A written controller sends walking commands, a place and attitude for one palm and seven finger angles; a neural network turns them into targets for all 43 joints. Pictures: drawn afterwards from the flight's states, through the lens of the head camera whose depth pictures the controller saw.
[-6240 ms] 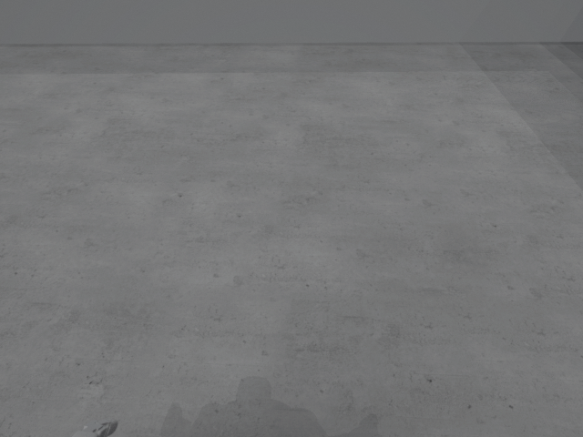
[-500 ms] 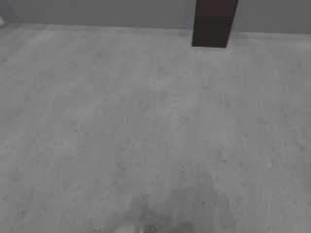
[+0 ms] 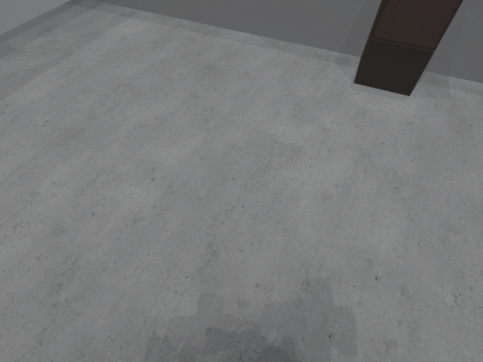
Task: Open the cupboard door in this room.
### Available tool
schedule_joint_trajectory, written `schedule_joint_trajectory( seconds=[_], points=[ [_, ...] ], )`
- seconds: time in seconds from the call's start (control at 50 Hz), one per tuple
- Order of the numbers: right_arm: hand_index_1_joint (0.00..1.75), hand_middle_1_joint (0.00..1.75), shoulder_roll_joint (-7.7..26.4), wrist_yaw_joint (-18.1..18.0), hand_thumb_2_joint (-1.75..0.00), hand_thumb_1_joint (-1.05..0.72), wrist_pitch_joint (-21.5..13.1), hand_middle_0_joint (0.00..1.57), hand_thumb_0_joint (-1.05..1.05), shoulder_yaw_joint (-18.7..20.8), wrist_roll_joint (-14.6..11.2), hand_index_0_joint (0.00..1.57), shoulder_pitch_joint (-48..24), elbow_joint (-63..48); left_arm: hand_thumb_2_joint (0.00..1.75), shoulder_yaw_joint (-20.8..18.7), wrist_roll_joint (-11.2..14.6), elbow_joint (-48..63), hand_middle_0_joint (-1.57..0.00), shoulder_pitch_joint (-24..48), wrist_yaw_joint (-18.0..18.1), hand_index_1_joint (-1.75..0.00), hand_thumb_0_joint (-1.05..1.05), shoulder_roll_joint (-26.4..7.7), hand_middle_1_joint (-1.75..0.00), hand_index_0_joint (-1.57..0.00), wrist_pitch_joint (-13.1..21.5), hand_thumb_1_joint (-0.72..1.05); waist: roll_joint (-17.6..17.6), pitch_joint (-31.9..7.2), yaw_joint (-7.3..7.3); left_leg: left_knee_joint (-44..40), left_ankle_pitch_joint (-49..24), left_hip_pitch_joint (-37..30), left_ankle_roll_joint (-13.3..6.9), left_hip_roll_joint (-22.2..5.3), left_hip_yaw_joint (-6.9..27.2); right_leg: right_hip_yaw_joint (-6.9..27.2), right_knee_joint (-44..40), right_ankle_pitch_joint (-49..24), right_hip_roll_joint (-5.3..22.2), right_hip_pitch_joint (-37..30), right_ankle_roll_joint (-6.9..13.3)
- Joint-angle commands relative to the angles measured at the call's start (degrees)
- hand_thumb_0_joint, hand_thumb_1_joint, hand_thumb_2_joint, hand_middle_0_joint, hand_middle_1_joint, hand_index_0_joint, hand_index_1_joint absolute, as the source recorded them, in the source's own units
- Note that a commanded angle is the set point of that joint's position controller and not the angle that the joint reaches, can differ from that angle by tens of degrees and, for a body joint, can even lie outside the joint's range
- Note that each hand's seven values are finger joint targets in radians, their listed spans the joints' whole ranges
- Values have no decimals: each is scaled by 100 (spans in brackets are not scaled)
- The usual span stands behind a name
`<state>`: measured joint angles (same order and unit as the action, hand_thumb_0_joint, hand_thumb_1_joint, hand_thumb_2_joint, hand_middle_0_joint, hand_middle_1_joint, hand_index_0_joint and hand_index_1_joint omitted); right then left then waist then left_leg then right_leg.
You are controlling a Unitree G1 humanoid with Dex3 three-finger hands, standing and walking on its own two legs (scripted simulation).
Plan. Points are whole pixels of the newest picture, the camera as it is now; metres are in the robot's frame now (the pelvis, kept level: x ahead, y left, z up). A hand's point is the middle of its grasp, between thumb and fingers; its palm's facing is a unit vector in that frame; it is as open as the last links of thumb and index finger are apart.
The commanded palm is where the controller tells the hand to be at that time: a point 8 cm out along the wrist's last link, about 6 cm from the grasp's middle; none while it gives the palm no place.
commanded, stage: stand and wait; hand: left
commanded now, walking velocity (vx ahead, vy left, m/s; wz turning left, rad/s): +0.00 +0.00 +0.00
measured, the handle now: out of the picture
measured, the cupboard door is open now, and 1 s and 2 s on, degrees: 0 0 0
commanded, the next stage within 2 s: turn or walk to find it in 1.48 s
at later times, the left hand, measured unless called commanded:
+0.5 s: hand out of the picture +0.01 +0.15 -0.18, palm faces +0.05 -0.98 -0.18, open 7.3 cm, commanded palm none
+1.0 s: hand out of the picture -0.02 +0.16 -0.18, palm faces +0.03 -0.99 -0.17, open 7.4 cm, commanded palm none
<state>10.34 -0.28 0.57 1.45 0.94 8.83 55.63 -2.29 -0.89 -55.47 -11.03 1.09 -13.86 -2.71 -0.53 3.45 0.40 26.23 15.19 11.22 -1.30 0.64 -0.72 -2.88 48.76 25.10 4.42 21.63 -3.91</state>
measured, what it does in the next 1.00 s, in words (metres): steps on the spot: right foot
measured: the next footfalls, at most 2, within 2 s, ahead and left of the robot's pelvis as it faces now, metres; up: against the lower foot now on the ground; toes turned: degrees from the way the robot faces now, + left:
right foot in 0.08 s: +0.05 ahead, -0.13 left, +0.00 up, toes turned -5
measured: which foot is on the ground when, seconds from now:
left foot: down 0.00-1.00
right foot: up 0.00-0.06, down 0.08-1.00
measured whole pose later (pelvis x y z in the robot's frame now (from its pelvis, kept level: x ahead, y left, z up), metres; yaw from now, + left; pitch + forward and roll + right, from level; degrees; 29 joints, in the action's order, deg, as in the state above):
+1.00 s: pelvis +0.00 +0.00 +0.00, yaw +0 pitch -2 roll +0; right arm 6.5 -1.5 -1.0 0.3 0.1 18.1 67.0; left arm 0.6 -0.7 -66.3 -17.9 2.1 -7.1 0.1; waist -0.1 1.2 0.2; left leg 23.1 13.9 7.2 0.0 -1.0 -3.5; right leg -3.8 23.9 12.5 2.9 9.4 -1.1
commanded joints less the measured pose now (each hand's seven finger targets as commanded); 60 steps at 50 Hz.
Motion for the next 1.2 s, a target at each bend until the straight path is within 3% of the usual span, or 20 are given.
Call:
schedule_joint_trajectory(
  seconds=[0.0, 0.02, 0.04, 0.06, 0.08, 0.1, 0.12, 0.14, 0.18, 0.24, 0.28, 0.3, 0.32, 0.34, 0.36, 0.38, 0.46, 0.56, 0.68, 1.18],
  points=[
    [30, 30, 1048, -104, -90, -90, -43, 20, 0, 266, 25, 20, 204, -93, 90, 0, 18, 131, -20, -365, 11, -30, 0, -199, -30, -20, 178, 90, 794, -426, -11, -440, -2756, -260, -667, -1304, 984, -89, -1347, -546, -110, -619, 57],
    [30, 30, 1024, -100, -90, -90, -47, 20, 0, 258, -3, 20, 172, -59, 90, 4, 13, 28, -20, -588, 19, -30, 0, -213, -30, -20, 225, 90, 662, -480, 108, -241, -2405, -134, -506, -1185, 886, -126, -2047, -1134, -98, -1027, 64],
    [30, 30, 891, -78, -90, -90, -66, 20, 0, 239, -43, 20, 207, 4, 90, 2, -5, -59, -20, -740, 38, -30, 0, -353, -30, -20, 283, 90, 381, -490, 147, 7, -1764, 132, -244, -939, 737, 45, -2642, -1722, 61, -1486, 100],
    [30, 30, 576, -60, -90, -90, -76, 20, 0, 185, -83, 20, 359, 6, 90, -12, -40, -90, -20, -703, 71, -30, 0, -600, -30, -20, 358, 90, -417, -538, 46, 411, -802, 556, 41, -563, 384, 860, -2813, -2281, 771, -1798, 343],
    [30, 30, 404, -33, -90, -90, -47, 20, 0, 131, -96, 20, 388, -18, 90, -24, -37, -80, -20, -585, 69, -30, 0, -827, -30, -20, 375, 90, -980, -307, -29, 524, 504, 736, 204, -150, 86, 1421, -3033, -2460, 1390, -1451, 738],
    [30, 30, 456, -59, -90, -90, 59, 20, 0, 137, -43, 20, 283, -31, 90, -82, -25, -46, -20, -568, 57, -30, 0, -921, -30, -20, 391, 90, -1660, -195, 97, 1002, 1256, 667, 222, -120, 143, 1772, -3429, -2108, 1552, -1008, 1099],
    [30, 30, 539, -64, -90, -90, 92, 20, 0, 174, -20, 20, 198, -15, 90, -56, -39, -56, -20, -525, 56, -30, 0, -782, -30, -20, 380, 90, -1611, 1, 127, 1414, 1385, 696, 181, -168, 260, 1777, -3542, -1982, 1499, -756, 1253],
    [30, 30, 525, -69, -90, -90, 89, 20, 0, 171, -21, 20, 276, 84, 90, -25, -39, -94, -20, -415, 65, -30, 0, -657, -30, -20, 365, 90, -1323, 96, 28, 1598, 1254, 728, 177, -225, 227, 1599, -3402, -2272, 1396, -787, 1309],
    [30, 30, 410, -82, -90, -90, 55, 20, 0, 134, -46, 20, 453, 283, 90, -8, -32, -134, -20, -316, 60, -30, 0, -539, -30, -20, 381, 90, -866, -169, -18, 1557, 1096, 680, 211, -249, 140, 1020, -3007, -3357, 1143, -1191, 1275],
    [30, 30, 314, -108, -90, -90, 43, 20, 0, 87, -52, 20, 529, 421, 90, -16, -14, -296, -20, -433, 80, -30, 0, -467, -30, -20, 380, 90, -754, -348, 15, 831, 768, 473, 275, -300, 4, 739, -2777, -3790, 991, -1485, 1171],
    [30, 30, 308, -133, -90, -90, -1, 20, 0, 58, -43, 20, 725, 574, 90, 11, 33, -390, -20, -388, 88, -30, 0, -428, -30, -20, 371, 90, -642, -397, -63, 4, -82, -108, 275, -366, -24, 637, -2656, -3392, 876, -1220, 954],
    [30, 30, 381, -135, -90, -90, -46, 20, 0, 47, -33, 20, 861, 670, 90, 25, 62, -418, -20, -348, 84, -30, 0, -353, -30, -20, 357, 90, -317, -471, -109, -317, -851, -491, 227, -521, 113, 495, -2555, -2886, 689, -971, 767],
    [30, 30, 489, -143, -90, -90, -97, 20, 0, 36, -18, 20, 830, 710, 90, 48, 78, -431, -20, -392, 65, -30, 0, -256, -30, -20, 346, 90, 4, -514, -32, -326, -1572, -638, 151, -759, 269, 311, -2525, -2619, 423, -904, 571],
    [30, 30, 568, -149, -90, -90, -101, 20, 0, 49, -34, 20, 756, 717, 90, 54, 62, -458, -20, -395, 60, -30, 0, -219, -30, -20, 329, 90, 50, -438, 4, -266, -1641, -544, 147, -875, 242, 252, -2637, -2291, 311, -941, 477],
    [30, 30, 520, -149, -90, -90, -134, 20, 0, 31, -42, 20, 698, 775, 90, 68, 65, -537, -20, -343, 66, -30, 0, -201, -30, -20, 299, 90, 454, -320, 6, -392, -1733, -332, 118, -869, 283, 171, -2603, -2199, 289, -1118, 410],
    [30, 30, 489, -157, -90, -90, -141, 20, 0, 3, -47, 20, 705, 807, 90, 76, 72, -601, -20, -363, 67, -30, 0, -211, -30, -20, 290, 90, 521, -206, 26, -499, -1708, -140, 98, -858, 319, 155, -2626, -2107, 263, -1310, 391],
    [30, 30, 410, -186, -90, -90, -156, 20, 0, -23, -61, 20, 804, 886, 90, 148, 72, -822, -20, -610, 74, -30, 0, -137, -30, -20, 314, 90, 258, -96, 33, -593, -1431, -215, 110, -792, 226, 227, -2845, -2149, 315, -1348, 429],
    [30, 30, 331, -191, -90, -90, -154, 20, 0, -28, -56, 20, 969, 940, 90, 176, 63, -909, -20, -725, 80, -30, 0, -29, -30, -20, 308, 90, 189, 153, 12, -768, -897, -97, 85, -744, 221, 266, -3003, -1708, 275, -1206, 422],
    [30, 30, 274, -193, -90, -90, -181, 20, 0, -33, -59, 20, 1119, 981, 90, 185, 52, -945, -20, -866, 93, -30, 0, 65, -30, -20, 323, 90, 29, 197, 8, -818, -822, -70, 52, -724, 229, 259, -2982, -1678, 270, -1168, 404],
    [30, 30, 230, -182, -90, -90, -212, 20, 0, -1, -62, 20, 1278, 988, 90, 183, 31, -956, -20, -1068, 120, -30, 0, 108, -30, -20, 372, 90, 78, 244, -5, -855, -546, -27, 17, -703, 184, 369, -2964, -1588, 252, -991, 424]
  ],
)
